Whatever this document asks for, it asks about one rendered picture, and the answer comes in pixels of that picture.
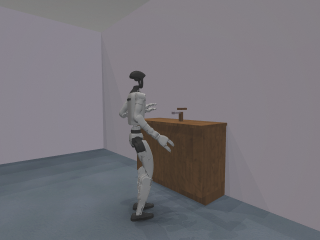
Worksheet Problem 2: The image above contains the robot right hand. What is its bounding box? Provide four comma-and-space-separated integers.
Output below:
157, 135, 174, 152

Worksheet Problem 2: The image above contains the robot head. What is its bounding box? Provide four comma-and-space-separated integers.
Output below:
129, 71, 146, 93

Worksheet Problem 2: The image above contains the robot right forearm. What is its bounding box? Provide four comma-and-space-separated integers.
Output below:
136, 114, 160, 140

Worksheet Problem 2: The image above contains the robot left shin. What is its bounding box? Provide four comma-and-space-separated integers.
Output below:
137, 175, 141, 189

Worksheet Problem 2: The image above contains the left robot upper arm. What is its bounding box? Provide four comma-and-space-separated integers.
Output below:
119, 98, 128, 118

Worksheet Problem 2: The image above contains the robot left hand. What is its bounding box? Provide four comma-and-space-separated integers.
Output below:
145, 103, 157, 113

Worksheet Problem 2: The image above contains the right robot upper arm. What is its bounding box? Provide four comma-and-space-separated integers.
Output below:
133, 92, 146, 123

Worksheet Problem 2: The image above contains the counter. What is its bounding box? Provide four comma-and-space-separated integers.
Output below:
137, 108, 227, 206

